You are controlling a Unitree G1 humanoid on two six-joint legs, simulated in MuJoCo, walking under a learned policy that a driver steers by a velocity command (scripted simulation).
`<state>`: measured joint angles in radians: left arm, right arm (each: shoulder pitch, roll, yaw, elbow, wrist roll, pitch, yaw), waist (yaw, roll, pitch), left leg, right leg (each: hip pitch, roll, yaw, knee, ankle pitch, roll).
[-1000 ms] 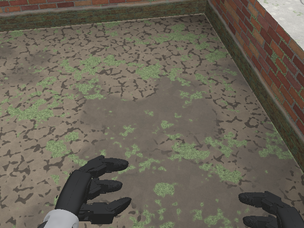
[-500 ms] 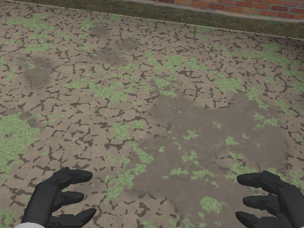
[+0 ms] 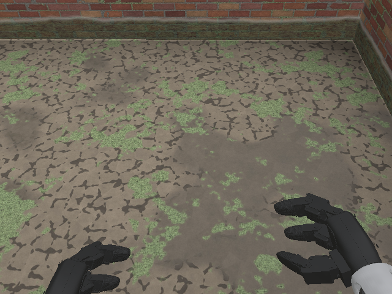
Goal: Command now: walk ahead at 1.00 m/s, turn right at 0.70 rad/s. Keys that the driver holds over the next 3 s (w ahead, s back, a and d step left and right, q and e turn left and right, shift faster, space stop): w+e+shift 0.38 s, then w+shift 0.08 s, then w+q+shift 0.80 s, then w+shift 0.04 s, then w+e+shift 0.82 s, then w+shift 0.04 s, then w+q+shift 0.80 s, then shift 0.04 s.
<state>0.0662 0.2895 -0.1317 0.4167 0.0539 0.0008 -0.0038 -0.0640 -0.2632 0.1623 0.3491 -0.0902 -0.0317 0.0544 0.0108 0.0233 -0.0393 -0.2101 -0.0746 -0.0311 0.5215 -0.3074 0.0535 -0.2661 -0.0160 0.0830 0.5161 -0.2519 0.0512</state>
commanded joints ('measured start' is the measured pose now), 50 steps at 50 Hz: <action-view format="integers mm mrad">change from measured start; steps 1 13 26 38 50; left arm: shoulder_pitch -123 -105 -153 -254 -274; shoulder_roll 87 112 45 27 68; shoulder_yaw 34 76 73 24 29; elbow -126 -166 -183 -155 -195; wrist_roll -2 -78 -65 -23 35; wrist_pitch -9 5 -17 -81 -59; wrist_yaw -6 -26 -59 -82 -45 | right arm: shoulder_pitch -95 3 36 10 -13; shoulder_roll -90 -118 -55 -93 -114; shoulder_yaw -56 -137 -134 -77 -66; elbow -84 17 14 2 -62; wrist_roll -19 -2 8 55 23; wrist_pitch -15 -5 -28 9 49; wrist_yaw -12 -65 -63 -68 -40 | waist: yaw -17 -16 -7 21 -7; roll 24 -59 -140 -40 -40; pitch -111 -92 -80 -66 -98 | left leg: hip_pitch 130 225 297 145 -121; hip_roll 201 212 184 245 164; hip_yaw -109 88 133 -44 -176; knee -65 -21 -11 -168 -72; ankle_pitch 416 170 3 14 36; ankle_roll -44 -23 -33 17 -40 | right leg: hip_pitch -67 -209 -264 -80 172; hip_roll -50 -19 22 -35 -107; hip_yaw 103 183 364 176 55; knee -16 54 -156 -66 12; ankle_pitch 56 206 -53 116 401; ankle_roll -26 -44 -48 -13 -32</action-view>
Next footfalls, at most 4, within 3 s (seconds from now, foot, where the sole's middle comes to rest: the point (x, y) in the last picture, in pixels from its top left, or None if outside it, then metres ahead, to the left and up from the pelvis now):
none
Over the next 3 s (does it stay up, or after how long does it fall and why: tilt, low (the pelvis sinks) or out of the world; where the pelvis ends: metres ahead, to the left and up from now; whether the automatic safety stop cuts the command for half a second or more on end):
stays up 0.00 -0.03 -0.01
